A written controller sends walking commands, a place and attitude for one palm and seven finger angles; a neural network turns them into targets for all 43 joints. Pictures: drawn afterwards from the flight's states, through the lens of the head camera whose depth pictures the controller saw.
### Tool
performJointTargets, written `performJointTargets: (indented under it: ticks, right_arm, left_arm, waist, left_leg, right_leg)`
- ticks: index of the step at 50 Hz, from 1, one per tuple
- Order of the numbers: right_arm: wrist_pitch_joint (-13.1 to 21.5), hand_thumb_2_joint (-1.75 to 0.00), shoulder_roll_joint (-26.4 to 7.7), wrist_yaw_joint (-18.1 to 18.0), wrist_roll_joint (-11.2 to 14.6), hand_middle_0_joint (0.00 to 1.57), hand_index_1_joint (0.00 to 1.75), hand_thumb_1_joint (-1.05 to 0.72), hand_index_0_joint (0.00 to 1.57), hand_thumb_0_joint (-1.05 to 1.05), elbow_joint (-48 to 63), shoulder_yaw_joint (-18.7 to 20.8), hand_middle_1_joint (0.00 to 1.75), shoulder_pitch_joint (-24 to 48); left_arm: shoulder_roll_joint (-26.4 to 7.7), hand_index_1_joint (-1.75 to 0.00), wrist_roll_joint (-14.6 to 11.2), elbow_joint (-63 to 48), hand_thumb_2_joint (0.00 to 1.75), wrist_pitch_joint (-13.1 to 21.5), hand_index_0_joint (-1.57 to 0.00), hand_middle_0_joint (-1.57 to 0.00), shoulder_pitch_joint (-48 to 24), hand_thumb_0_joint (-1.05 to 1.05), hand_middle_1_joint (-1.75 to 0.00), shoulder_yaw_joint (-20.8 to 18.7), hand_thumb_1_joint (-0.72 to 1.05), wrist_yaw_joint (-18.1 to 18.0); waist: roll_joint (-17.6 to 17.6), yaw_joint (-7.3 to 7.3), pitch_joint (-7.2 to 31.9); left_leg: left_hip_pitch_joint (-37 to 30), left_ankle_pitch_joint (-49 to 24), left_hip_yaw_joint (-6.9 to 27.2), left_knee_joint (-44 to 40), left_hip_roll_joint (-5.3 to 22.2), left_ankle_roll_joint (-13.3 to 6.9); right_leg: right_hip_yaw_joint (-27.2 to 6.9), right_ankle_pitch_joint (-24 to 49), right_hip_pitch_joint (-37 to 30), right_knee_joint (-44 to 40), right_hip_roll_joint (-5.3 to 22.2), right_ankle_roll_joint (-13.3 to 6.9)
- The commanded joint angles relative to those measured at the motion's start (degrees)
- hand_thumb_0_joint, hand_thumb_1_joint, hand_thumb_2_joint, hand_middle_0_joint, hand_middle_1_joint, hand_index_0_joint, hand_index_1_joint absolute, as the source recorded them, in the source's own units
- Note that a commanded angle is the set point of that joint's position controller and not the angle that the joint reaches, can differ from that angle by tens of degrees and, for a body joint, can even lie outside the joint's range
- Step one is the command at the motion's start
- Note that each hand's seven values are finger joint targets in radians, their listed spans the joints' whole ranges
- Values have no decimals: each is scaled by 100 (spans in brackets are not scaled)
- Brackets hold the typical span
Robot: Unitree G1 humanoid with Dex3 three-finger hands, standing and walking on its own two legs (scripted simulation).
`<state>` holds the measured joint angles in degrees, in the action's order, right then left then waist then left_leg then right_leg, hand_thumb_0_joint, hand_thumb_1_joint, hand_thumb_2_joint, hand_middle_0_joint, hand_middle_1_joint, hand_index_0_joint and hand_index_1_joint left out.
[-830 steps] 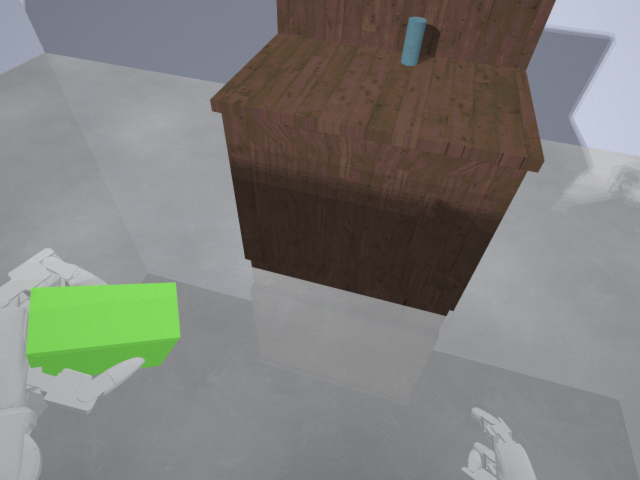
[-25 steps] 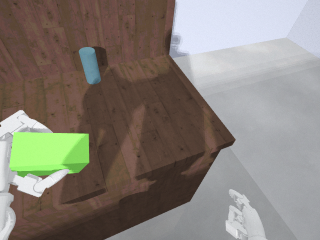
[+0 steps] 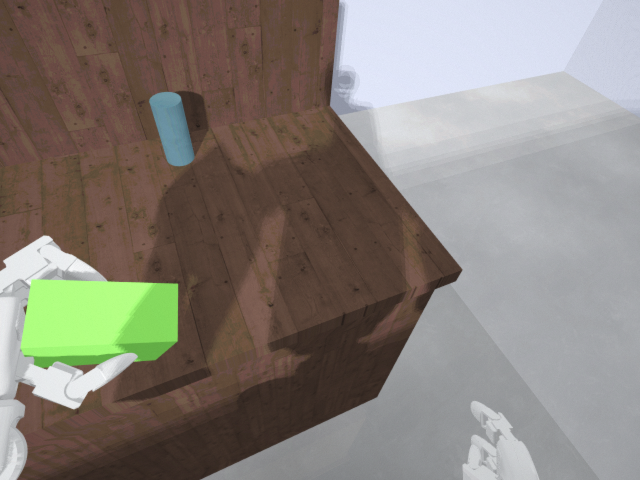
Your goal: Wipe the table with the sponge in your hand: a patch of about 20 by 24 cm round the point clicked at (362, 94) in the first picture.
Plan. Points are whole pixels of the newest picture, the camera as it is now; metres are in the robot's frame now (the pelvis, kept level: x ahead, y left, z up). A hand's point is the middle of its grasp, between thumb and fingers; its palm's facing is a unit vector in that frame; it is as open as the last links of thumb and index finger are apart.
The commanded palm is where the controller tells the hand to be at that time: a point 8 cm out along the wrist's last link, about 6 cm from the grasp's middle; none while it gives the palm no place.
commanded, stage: come to a stop and stand still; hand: left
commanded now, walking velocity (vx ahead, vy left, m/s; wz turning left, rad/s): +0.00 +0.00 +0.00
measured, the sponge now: (124, 325) +0.22 +0.22 +0.13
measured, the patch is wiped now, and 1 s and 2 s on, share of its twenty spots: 0.00 0.00 0.00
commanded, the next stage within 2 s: look again from close up in 0.50 s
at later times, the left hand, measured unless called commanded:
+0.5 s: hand (80, 296) +0.24 +0.25 +0.16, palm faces +0.38 -0.85 -0.38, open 9.8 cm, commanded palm +0.18 +0.28 +0.18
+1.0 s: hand (80, 300) +0.23 +0.25 +0.15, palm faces +0.37 -0.84 -0.39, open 9.8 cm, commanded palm +0.17 +0.28 +0.18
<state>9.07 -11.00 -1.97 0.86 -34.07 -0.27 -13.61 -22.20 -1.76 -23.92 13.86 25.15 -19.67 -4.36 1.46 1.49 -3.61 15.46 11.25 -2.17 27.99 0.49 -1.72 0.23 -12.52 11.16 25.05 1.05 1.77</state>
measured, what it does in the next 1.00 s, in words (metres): stands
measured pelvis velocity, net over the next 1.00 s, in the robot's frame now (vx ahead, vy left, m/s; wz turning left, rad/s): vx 0.02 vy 0.00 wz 0.02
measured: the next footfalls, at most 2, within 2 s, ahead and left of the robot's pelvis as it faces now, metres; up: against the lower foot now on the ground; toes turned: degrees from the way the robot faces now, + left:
none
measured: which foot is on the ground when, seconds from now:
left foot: down 0.00-1.00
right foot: down 0.00-1.00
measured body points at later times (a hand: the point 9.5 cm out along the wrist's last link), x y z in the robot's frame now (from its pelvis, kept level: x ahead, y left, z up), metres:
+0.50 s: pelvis +0.02 +0.00 +0.00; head +0.05 +0.03 +0.45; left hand +0.21 +0.30 +0.18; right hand +0.21 -0.22 -0.06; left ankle +0.04 +0.10 -0.74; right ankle +0.01 -0.14 -0.74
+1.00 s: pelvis +0.02 +0.00 +0.00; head +0.05 +0.02 +0.45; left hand +0.21 +0.30 +0.17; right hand +0.20 -0.22 -0.07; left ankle +0.04 +0.10 -0.74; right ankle +0.01 -0.14 -0.74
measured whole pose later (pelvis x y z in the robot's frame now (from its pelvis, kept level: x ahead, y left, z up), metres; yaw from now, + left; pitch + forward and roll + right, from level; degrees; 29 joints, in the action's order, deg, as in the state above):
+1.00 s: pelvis +0.02 +0.00 +0.00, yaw +1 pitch -1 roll -1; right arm 6.9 -10.7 -2.1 1.1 -33.5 -0.5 -10.8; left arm -21.5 -2.3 -27.4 9.9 25.0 -19.8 -6.2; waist 1.4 1.3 -4.3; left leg 14.1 11.2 -1.1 25.7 0.1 -1.7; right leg 1.3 -11.8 8.6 20.9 1.3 1.9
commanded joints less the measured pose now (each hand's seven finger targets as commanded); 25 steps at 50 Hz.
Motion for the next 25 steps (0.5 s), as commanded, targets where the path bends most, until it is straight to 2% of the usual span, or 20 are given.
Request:
performJointTargets:
  ticks: [1, 3, 5, 6, 10, 11, 15, 16, 18, 19, 20, 21, 24, 25]
  right_arm:
    - [421, -90, -778, -51, -30, 20, 30, -90, 20, 0, 877, 229, 30, 731]
    - [466, -90, -784, -4, -22, 20, 30, -90, 20, 0, 883, 238, 30, 714]
    - [488, -90, -763, 24, -2, 20, 30, -90, 20, 0, 864, 230, 30, 778]
    - [456, -90, -759, 34, -28, 20, 30, -90, 20, 0, 857, 225, 30, 732]
    - [375, -90, -759, 47, -19, 20, 30, -90, 20, 0, 845, 246, 30, 790]
    - [337, -90, -758, 47, -37, 20, 30, -90, 20, 0, 852, 240, 30, 741]
    - [280, -90, -733, 11, -2, 20, 30, -90, 20, 0, 912, 236, 30, 863]
    - [245, -90, -734, 9, -27, 20, 30, -90, 20, 0, 913, 229, 30, 781]
    - [234, -90, -740, 17, -9, 20, 30, -90, 20, 0, 962, 249, 30, 766]
    - [218, -90, -732, 18, -2, 20, 30, -90, 20, 0, 984, 255, 30, 771]
    - [218, -90, -725, 4, 20, 20, 30, -90, 20, 0, 959, 238, 30, 865]
    - [185, -90, -732, 9, -14, 20, 30, -90, 20, 0, 939, 232, 30, 789]
    - [165, -90, -761, 5, 1, 20, 30, -90, 20, 0, 966, 277, 30, 780]
    - [170, -90, -746, -17, 20, 20, 30, -90, 20, 0, 937, 256, 30, 894]
  left_arm:
    - [-827, -160, -15, -1415, 130, 453, -120, -120, -1282, 0, -160, -651, 10, -239]
    - [-717, -160, 28, -1451, 130, 428, -120, -120, -1232, 0, -160, -510, 10, -236]
    - [-714, -160, 50, -1467, 130, 381, -120, -120, -1079, 0, -160, -522, 10, -259]
    - [-628, -160, 57, -1368, 130, 360, -120, -120, -952, 0, -160, -454, 10, -257]
    - [-829, -160, 16, -1340, 130, 270, -120, -120, -680, 0, -160, -725, 10, -274]
    - [-708, -160, -15, -1286, 130, 264, -120, -120, -657, 0, -160, -624, 10, -252]
    - [-1001, -160, -43, -1639, 130, 239, -120, -120, -645, 0, -160, -906, 10, -270]
    - [-823, -160, -74, -1618, 130, 236, -120, -120, -585, 0, -160, -742, 10, -249]
    - [-859, -160, -95, -1734, 130, 210, -120, -120, -552, 0, -160, -744, 10, -237]
    - [-876, -160, -101, -1709, 130, 190, -120, -120, -481, 0, -160, -769, 10, -241]
    - [-906, -160, -90, -1763, 130, 159, -120, -120, -491, 0, -160, -816, 10, -273]
    - [-751, -160, -109, -1611, 130, 143, -120, -120, -420, 0, -160, -665, 10, -255]
    - [-818, -160, -93, -1765, 130, 125, -120, -120, -526, 0, -160, -668, 10, -268]
    - [-900, -160, -78, -1765, 130, 93, -120, -120, -514, 0, -160, -776, 10, -309]
  waist:
    - [-835, -36, 685]
    - [-795, 1, 732]
    - [-775, 2, 800]
    - [-621, 1, 825]
    - [-273, -3, 878]
    - [-286, -19, 874]
    - [-609, 5, 1117]
    - [-608, -3, 1126]
    - [-592, 10, 1191]
    - [-495, 15, 1200]
    - [-596, 2, 1209]
    - [-488, -7, 1154]
    - [-546, -11, 1185]
    - [-550, -11, 1176]
  left_leg:
    - [-204, 1163, 463, -951, 298, 4]
    - [-75, 1166, 517, -1038, 319, 0]
    - [-248, 899, 435, -981, 290, 33]
    - [-210, 741, 467, -934, 287, 21]
    - [-386, 46, 315, -690, 178, 105]
    - [-353, -84, 338, -694, 188, 100]
    - [-658, -823, 326, -648, 259, 93]
    - [-601, -1036, 371, -639, 277, 76]
    - [-666, -1292, 362, -556, 300, 80]
    - [-694, -1295, 331, -510, 309, 72]
    - [-792, -1338, 303, -513, 292, 85]
    - [-687, -1299, 331, -523, 292, 74]
    - [-700, -1074, 329, -530, 294, 80]
    - [-776, -1102, 322, -536, 298, 77]
  right_leg:
    - [-230, -427, 21, -566, 20, -263]
    - [-168, -238, -227, -477, -43, -242]
    - [-138, -33, -198, -504, -49, -237]
    - [-119, 105, -272, -523, -38, -233]
    - [-190, 527, -230, -650, 6, -245]
    - [-139, 596, -283, -625, 17, -238]
    - [-80, 1071, -387, -422, 8, -209]
    - [-15, 1149, -475, -387, -1, -196]
    - [-37, 1327, -551, -366, 21, -194]
    - [-66, 1397, -550, -400, 43, -194]
    - [-57, 1399, -475, -400, 38, -189]
    - [-24, 1385, -513, -442, 36, -183]
    - [-114, 1374, -541, -461, 79, -203]
    - [-105, 1349, -451, -473, 66, -195]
